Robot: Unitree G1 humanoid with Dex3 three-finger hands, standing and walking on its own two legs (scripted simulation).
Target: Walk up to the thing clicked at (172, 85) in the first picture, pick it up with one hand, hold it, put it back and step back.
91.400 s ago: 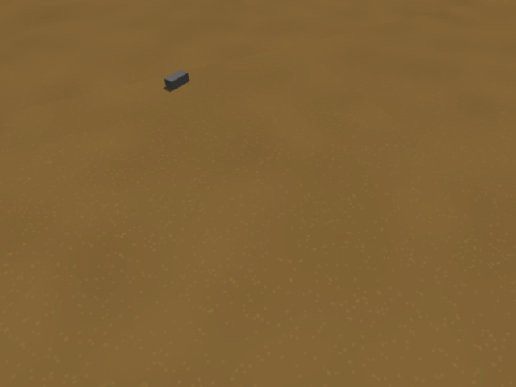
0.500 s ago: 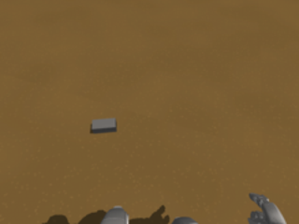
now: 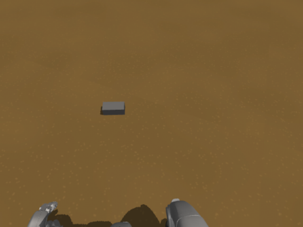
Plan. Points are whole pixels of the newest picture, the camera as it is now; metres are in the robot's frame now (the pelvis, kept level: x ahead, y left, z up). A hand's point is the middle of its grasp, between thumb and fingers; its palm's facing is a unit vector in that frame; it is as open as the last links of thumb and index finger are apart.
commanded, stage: step back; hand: left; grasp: from above
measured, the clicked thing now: (113, 108) +0.98 +0.24 -0.72
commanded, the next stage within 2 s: stand in 1.40 s
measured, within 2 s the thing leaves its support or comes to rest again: neither
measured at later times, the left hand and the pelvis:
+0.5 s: hand out of the picture -0.07 +0.26 -0.13, palm faces +0.00 -0.90 -0.44, open 7.4 cm; pelvis -0.14 -0.02 +0.00, yaw +0 degrees
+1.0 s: hand out of the picture -0.05 +0.21 -0.13, palm faces +0.01 -0.93 -0.38, open 7.4 cm; pelvis -0.12 -0.04 +0.01, yaw +0 degrees
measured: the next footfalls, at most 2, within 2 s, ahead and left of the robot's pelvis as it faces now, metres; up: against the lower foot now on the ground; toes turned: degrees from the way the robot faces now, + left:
right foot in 0.24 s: -0.09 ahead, -0.15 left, +0.00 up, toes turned -2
left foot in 0.54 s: -0.11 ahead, +0.12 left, +0.00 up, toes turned -2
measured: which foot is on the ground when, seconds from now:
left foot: down 0.00-0.26, up 0.28-0.52, down 0.54-0.88, up 0.90-1.00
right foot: up 0.00-0.22, down 0.24-0.58, up 0.60-0.82, down 0.84-1.00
